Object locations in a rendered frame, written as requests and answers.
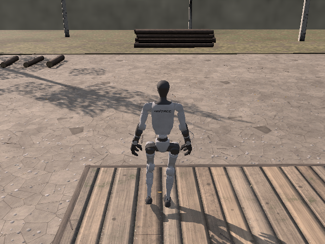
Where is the robot left upper arm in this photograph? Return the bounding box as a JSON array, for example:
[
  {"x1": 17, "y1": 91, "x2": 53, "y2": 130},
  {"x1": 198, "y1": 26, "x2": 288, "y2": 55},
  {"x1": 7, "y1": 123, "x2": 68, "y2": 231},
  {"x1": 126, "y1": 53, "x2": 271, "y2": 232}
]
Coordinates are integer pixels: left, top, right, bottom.
[{"x1": 138, "y1": 102, "x2": 152, "y2": 131}]

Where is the right robot forearm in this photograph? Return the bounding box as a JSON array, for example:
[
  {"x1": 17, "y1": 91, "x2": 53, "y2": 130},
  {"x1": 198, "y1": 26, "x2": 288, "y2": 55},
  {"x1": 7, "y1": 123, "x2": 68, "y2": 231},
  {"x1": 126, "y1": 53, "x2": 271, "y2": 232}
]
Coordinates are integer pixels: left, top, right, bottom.
[{"x1": 181, "y1": 123, "x2": 191, "y2": 145}]

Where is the left robot shin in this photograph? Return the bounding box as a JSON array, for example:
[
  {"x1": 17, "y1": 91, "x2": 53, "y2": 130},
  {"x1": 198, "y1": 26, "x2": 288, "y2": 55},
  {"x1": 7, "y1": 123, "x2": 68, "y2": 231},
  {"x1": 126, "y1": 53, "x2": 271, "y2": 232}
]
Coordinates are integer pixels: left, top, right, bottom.
[{"x1": 146, "y1": 164, "x2": 153, "y2": 198}]

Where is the left robot forearm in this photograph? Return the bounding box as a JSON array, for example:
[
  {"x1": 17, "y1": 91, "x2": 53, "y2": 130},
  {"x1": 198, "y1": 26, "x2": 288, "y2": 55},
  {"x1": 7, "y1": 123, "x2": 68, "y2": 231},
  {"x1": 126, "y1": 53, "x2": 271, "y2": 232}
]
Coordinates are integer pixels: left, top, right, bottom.
[{"x1": 132, "y1": 123, "x2": 143, "y2": 145}]

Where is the left robot hand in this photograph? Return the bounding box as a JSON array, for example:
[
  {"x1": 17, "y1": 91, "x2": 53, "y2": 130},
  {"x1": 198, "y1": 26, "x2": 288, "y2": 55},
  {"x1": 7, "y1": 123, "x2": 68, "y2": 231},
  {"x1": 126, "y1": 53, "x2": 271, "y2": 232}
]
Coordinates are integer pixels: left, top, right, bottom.
[{"x1": 131, "y1": 144, "x2": 142, "y2": 156}]

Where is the robot right upper arm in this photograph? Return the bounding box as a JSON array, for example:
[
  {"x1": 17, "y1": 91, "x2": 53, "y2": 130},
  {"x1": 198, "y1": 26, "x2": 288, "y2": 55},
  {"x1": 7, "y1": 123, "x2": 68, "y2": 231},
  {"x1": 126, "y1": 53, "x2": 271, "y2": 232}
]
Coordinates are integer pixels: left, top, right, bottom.
[{"x1": 174, "y1": 103, "x2": 187, "y2": 131}]

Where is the right robot hand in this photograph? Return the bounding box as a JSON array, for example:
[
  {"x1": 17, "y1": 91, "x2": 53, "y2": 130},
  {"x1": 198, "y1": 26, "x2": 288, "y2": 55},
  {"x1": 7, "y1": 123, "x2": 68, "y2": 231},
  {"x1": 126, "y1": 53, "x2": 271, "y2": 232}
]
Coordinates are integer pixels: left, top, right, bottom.
[{"x1": 180, "y1": 144, "x2": 192, "y2": 156}]

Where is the robot shin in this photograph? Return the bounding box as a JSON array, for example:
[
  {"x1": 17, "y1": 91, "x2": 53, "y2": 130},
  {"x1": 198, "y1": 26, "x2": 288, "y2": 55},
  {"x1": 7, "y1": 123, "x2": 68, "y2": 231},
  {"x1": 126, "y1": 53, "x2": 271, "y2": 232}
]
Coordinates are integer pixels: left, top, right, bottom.
[
  {"x1": 166, "y1": 168, "x2": 175, "y2": 200},
  {"x1": 146, "y1": 164, "x2": 153, "y2": 198}
]

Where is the right robot shin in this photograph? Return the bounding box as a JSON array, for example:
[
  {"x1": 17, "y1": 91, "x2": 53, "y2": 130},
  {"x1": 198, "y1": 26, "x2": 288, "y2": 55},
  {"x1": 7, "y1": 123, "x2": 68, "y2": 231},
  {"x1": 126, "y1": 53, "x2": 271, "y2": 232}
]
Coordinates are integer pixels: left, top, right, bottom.
[{"x1": 166, "y1": 168, "x2": 175, "y2": 200}]

